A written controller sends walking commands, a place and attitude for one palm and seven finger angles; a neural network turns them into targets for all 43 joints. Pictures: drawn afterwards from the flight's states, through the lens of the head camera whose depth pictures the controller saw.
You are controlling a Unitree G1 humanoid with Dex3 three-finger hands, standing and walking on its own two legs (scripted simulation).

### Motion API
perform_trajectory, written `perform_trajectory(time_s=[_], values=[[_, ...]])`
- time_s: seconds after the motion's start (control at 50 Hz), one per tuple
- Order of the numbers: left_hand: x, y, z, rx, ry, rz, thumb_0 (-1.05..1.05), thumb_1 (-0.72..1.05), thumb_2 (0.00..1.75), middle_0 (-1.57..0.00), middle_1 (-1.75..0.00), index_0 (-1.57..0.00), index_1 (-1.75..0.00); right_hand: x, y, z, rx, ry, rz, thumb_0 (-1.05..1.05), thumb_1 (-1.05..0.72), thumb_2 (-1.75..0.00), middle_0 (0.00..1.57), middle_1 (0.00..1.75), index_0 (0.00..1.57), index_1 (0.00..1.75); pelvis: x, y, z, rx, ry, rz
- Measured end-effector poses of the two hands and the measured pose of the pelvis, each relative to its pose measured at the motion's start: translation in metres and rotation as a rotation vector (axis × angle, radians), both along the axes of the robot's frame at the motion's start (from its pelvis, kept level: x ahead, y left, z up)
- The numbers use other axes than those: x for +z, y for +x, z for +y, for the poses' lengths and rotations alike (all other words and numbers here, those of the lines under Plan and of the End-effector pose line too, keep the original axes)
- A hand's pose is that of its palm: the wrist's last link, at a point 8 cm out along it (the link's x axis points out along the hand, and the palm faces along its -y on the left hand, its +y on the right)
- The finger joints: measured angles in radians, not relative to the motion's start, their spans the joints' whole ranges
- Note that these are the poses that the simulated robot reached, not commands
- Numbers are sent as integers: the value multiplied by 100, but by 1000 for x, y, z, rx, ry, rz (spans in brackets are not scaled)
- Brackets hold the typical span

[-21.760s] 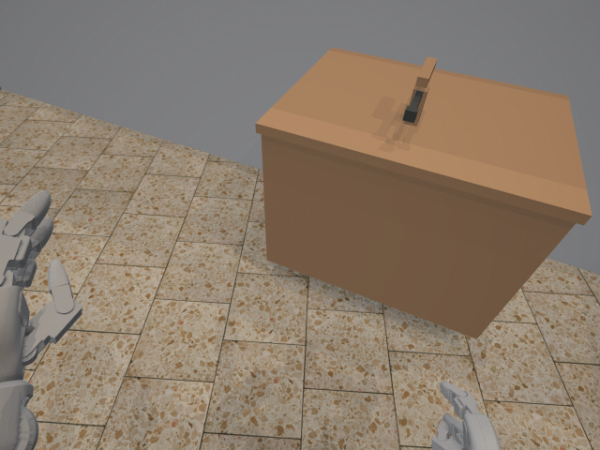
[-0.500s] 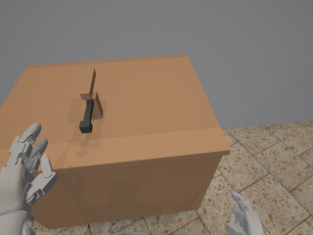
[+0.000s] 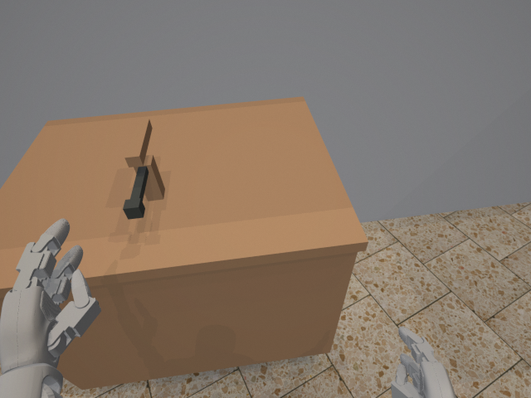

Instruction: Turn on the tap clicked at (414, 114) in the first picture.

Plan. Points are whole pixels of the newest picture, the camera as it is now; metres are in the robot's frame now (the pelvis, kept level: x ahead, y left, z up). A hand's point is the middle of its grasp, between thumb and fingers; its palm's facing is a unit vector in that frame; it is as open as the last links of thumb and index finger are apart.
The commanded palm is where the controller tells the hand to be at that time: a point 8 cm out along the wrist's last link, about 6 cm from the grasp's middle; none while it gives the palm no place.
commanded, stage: turn the palm inward beside the body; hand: left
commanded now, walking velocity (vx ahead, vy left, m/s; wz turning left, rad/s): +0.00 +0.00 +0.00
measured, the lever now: (134, 208) +0.41 +0.30 +0.06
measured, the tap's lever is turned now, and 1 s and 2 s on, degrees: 0 0 0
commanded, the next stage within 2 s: reach beside the lever's end, fingers flat in 0.34 s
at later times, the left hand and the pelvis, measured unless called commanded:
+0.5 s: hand (113, 293) +0.20 +0.21 +0.13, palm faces +0.43 -0.89 -0.15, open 7.4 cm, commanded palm +0.15 +0.26 +0.14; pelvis +0.02 -0.01 +0.00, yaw +0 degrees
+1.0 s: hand (105, 269) +0.25 +0.26 +0.11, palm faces +0.45 -0.89 -0.12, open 7.4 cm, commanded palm +0.21 +0.30 +0.12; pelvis +0.02 +0.01 +0.00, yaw +0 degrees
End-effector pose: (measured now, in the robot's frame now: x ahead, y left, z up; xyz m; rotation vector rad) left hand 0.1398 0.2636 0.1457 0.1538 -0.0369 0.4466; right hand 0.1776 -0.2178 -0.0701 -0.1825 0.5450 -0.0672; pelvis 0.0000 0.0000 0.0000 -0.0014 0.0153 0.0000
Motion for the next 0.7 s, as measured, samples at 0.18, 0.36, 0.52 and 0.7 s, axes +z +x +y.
perform_trajectory(time_s=[0.18,0.36,0.52,0.7], values=[[-5,2,-15,8,-15,36,2,90,90,-21,-30,-20,-30,-2,5,-17,-1,3,-8,2,-90,-90,20,30,20,30,-1,3,-13,4,-1,8],[-3,10,-18,12,1,23,2,90,90,-21,-30,-20,-30,-5,15,-22,5,4,-3,2,-90,-90,20,30,20,30,-2,12,-17,7,0,30],[-5,19,-13,5,-9,27,2,90,90,-21,-30,-20,-30,-6,23,-16,6,4,4,2,-91,-90,20,30,20,30,-1,21,-12,7,1,42],[-17,32,2,17,-23,36,2,90,90,-21,-30,-20,-30,-6,25,-7,12,-10,22,2,-90,-90,20,30,20,30,-1,24,-4,8,-2,47]])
